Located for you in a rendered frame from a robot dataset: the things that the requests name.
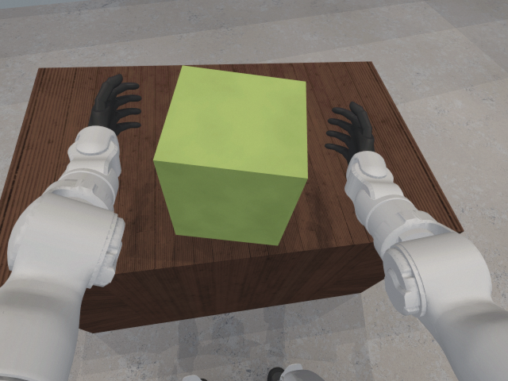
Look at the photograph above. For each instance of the left robot upper arm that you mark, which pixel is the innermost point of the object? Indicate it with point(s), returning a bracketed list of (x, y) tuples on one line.
[(68, 247)]

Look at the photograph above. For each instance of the left robot forearm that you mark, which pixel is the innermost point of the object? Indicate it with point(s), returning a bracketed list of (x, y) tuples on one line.
[(90, 177)]

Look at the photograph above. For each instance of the pedestal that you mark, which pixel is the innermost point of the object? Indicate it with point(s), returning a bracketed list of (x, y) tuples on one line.
[(160, 277)]

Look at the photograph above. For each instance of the carton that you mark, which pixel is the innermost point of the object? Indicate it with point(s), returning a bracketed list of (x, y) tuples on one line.
[(232, 155)]

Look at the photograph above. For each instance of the right robot shin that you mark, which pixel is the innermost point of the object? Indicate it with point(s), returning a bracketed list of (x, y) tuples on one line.
[(292, 367)]

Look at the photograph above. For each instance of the robot left hand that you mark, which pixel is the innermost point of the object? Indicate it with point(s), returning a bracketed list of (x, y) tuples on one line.
[(104, 112)]

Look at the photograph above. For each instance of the right robot upper arm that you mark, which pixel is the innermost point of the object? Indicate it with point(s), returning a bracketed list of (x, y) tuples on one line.
[(442, 281)]

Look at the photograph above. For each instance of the robot right hand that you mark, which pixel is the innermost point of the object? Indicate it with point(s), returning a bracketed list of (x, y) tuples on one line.
[(360, 131)]

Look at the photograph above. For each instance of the right robot forearm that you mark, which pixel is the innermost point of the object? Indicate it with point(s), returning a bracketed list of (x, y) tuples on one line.
[(381, 207)]

